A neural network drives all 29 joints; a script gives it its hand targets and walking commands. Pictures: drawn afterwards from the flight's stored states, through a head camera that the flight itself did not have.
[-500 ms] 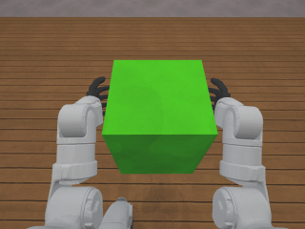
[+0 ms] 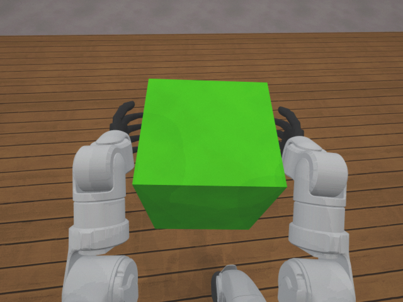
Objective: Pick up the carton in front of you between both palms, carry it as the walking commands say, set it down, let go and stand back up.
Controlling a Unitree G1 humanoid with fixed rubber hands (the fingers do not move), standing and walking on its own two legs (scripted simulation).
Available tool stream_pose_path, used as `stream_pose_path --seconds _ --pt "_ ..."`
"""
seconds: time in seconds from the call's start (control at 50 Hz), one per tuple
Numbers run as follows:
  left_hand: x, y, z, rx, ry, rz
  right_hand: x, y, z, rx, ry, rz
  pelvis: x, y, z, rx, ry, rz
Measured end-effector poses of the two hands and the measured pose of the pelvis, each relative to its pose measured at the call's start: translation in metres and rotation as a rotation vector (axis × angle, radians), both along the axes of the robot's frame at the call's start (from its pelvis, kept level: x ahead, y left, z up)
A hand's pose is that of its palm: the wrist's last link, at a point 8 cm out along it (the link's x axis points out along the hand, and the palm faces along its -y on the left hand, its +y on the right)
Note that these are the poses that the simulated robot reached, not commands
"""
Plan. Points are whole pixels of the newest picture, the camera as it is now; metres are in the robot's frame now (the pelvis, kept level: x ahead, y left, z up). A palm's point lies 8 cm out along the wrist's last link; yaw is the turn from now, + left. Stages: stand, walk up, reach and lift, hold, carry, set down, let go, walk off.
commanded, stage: carry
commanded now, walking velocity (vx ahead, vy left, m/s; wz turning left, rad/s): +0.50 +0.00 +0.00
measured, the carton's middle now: (205, 163) +0.37 -0.02 +0.03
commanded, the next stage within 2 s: none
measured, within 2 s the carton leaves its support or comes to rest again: neither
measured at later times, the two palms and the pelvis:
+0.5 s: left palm (124, 50) +0.69 +0.16 +0.05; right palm (238, 49) +0.71 -0.14 +0.05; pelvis +0.34 -0.01 -0.05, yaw +0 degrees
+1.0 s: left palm (144, 0) +1.03 +0.14 +0.01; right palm (232, 4) +1.01 -0.16 +0.02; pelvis +0.65 +0.01 -0.10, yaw +0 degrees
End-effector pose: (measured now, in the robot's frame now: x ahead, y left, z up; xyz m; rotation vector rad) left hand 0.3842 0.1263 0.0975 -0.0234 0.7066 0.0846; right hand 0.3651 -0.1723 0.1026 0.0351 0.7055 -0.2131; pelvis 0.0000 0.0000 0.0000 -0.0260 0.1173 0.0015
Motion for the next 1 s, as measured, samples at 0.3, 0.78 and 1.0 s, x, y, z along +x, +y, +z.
stream_pose_path --seconds 0.3,0.78,1.0 --pt "0.173 0.021 -0.055 0.054 0.106 0.114 0.218 0.021 -0.059 -0.003 0.105 0.168 0.209 -0.027 -0.046 0.05 -0.029 0.015" --pt "0.505 0.024 -0.094 0.047 0.086 -0.033 0.503 0.023 -0.098 -0.022 0.091 0.031 0.518 0.022 -0.095 0.0 -0.029 -0.011" --pt "0.643 0.012 -0.089 0.013 -0.008 -0.009 0.644 0.011 -0.087 -0.015 -0.006 0.017 0.652 0.013 -0.101 0.01 -0.012 0.0"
